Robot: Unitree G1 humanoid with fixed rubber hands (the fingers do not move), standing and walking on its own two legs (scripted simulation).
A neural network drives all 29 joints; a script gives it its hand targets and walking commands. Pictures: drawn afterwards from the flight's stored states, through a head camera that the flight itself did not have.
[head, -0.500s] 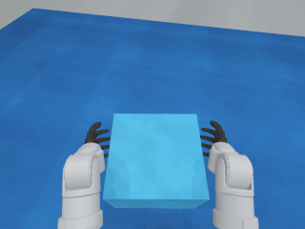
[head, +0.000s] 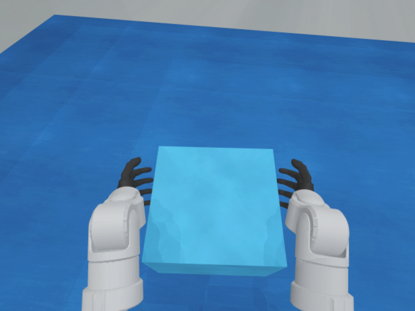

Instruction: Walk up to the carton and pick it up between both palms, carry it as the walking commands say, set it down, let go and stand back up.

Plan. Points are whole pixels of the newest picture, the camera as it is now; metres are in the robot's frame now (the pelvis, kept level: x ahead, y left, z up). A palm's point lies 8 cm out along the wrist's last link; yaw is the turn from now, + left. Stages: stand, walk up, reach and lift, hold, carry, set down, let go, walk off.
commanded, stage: carry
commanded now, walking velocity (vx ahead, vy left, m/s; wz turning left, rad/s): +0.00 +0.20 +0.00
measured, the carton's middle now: (213, 213) +0.31 -0.01 +0.00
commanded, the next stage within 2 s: none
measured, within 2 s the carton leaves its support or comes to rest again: neither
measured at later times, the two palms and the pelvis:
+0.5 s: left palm (47, 219) +0.24 +0.26 +0.10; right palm (238, 228) +0.23 -0.04 +0.10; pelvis -0.05 +0.12 +0.01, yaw +0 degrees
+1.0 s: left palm out of the picture +0.19 +0.39 +0.10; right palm (155, 263) +0.18 +0.08 +0.09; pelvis -0.09 +0.25 +0.01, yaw -1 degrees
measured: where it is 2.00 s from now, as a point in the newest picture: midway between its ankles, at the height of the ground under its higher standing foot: outside the picture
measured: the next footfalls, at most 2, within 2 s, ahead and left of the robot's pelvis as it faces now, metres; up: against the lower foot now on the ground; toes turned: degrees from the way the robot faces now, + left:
right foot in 0.26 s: +0.00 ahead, -0.03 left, +0.00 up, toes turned -11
left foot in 0.54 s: +0.00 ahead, +0.28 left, +0.00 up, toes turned +6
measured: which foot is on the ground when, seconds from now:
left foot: down 0.00-0.26, up 0.28-0.52, down 0.54-0.86, up 0.88-1.00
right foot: up 0.00-0.24, down 0.26-0.56, up 0.58-0.82, down 0.84-1.00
